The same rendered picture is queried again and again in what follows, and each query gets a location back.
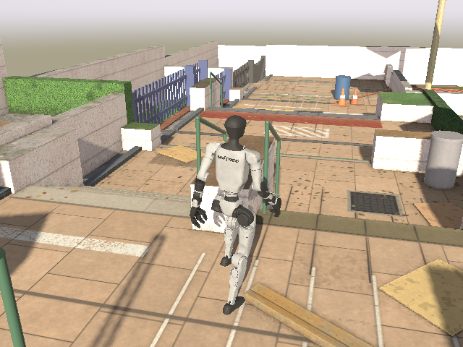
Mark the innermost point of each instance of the right robot upper arm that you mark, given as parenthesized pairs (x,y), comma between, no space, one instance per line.
(254,159)

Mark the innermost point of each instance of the humanoid robot head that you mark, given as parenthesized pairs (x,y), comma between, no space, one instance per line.
(235,127)

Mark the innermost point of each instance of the right robot hand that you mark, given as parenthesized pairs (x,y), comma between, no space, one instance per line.
(276,207)

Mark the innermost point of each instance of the left robot forearm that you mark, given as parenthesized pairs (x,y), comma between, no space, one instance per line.
(198,192)

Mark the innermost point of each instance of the left robot hand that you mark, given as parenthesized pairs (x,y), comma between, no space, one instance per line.
(197,212)

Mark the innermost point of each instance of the left robot upper arm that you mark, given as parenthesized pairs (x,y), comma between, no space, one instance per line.
(207,160)

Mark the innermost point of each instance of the right robot forearm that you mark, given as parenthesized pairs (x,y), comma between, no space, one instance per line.
(268,197)

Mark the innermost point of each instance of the robot right shin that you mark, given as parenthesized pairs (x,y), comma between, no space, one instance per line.
(236,278)

